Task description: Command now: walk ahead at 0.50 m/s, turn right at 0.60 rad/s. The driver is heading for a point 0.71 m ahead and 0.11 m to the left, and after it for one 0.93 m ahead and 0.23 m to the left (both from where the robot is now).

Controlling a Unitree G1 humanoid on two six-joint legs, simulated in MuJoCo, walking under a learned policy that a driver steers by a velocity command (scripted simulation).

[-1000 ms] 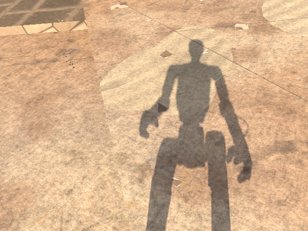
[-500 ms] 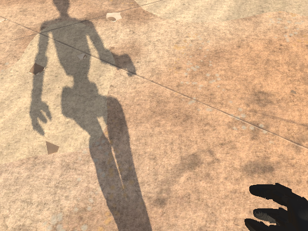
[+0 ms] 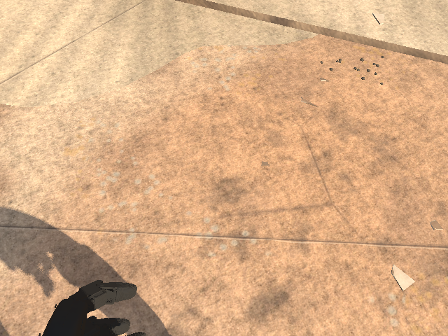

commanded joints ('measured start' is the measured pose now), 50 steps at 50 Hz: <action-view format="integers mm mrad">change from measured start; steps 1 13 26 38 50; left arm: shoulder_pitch -73 305 488 315 -15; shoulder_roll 58 112 152 126 86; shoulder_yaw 13 53 54 32 7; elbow -84 100 211 86 -21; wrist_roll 8 -26 -4 11 4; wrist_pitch -15 -64 -80 -77 -43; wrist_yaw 4 81 90 76 60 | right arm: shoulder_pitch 40 -73 -484 -180 -12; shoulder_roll -189 -113 -94 -155 -210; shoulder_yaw -41 -20 -16 -66 -86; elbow -20 -145 -252 -132 -93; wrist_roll -1 -28 -6 20 18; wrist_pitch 10 68 58 49 38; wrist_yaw -25 29 54 24 11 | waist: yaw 54 46 169 111 8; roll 146 39 -6 33 108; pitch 13 -67 47 -53 -25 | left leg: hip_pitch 11 -643 -787 -201 -172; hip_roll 270 155 98 215 119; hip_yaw -31 -229 -192 -582 -543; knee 98 915 439 43 61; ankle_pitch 1086 16 314 496 565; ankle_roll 27 -39 30 260 187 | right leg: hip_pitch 116 500 760 59 30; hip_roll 86 -135 -170 -38 -2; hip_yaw -94 296 104 120 68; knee -86 -504 -546 513 -21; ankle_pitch -113 264 321 -267 20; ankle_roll -49 -200 -96 73 134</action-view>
